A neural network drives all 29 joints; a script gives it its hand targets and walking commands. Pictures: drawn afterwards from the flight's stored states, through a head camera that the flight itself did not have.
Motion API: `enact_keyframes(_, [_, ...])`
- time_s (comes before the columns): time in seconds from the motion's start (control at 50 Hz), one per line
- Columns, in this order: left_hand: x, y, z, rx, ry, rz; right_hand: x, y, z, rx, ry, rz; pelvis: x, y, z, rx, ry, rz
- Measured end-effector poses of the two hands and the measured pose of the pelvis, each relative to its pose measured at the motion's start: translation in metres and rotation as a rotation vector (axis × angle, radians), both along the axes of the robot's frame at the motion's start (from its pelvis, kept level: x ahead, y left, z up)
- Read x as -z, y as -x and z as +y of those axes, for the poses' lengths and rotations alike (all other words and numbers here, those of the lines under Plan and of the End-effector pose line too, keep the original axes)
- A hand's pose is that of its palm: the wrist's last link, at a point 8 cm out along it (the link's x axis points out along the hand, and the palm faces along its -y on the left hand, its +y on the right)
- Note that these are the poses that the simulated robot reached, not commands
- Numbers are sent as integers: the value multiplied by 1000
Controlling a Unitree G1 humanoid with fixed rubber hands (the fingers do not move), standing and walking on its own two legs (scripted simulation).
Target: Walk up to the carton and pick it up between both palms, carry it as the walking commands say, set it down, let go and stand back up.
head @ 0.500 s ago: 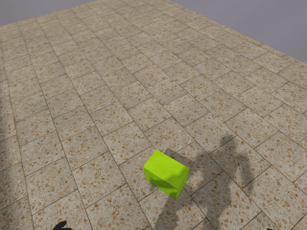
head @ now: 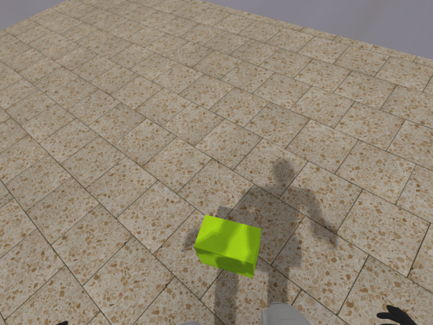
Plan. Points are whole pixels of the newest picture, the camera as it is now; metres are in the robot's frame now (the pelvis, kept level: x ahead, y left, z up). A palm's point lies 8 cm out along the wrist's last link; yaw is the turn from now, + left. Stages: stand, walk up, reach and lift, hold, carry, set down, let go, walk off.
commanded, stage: walk up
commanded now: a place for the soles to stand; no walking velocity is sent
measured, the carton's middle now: (229, 246) +0.48 +0.03 -0.63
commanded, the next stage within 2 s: none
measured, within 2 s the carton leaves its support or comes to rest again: neither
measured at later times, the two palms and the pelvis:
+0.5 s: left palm (0, 276) +0.24 +0.49 -0.06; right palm (318, 274) +0.22 -0.17 -0.10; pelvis +0.09 +0.16 -0.03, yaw -10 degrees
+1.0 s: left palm (28, 228) +0.35 +0.48 -0.07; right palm out of the picture +0.08 -0.10 -0.08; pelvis +0.10 +0.22 +0.01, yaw -22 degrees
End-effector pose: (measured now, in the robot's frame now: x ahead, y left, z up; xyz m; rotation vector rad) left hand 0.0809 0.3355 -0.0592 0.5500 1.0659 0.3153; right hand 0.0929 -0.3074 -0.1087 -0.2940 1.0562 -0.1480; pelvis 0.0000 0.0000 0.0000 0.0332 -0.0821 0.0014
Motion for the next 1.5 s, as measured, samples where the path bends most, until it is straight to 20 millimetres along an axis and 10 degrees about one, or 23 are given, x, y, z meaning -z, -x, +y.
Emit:
enact_keyframes(0.12, [-23,-77,12,148,-76,-126,20,-2,20,41,-23,46,7,-26,23,46,61,11])
enact_keyframes(0.26, [-42,-120,56,195,-120,-190,9,-60,52,21,0,-45,7,-53,66,68,50,6])
enact_keyframes(0.46, [-1,-148,143,173,-52,-124,-12,-136,130,3,43,-248,29,-88,149,147,15,-8])
enact_keyframes(0.66, [14,-207,134,330,66,-120,5,-72,160,187,34,-92,23,-98,183,226,38,-12])
enact_keyframes(0.9, [10,-270,148,417,115,-87,-21,-8,198,347,75,-11,-2,-105,219,369,35,-9])
enact_keyframes(1.1, [10,-254,132,415,176,-22,-31,30,208,428,39,38,-20,-89,224,392,51,-18])
enact_keyframes(1.36, [2,-187,140,322,154,96,-34,30,184,458,2,9,-33,-77,210,404,22,3])
enact_keyframes(1.5, [-6,-187,136,328,132,131,-27,41,183,489,-15,45,-38,-81,206,420,15,27])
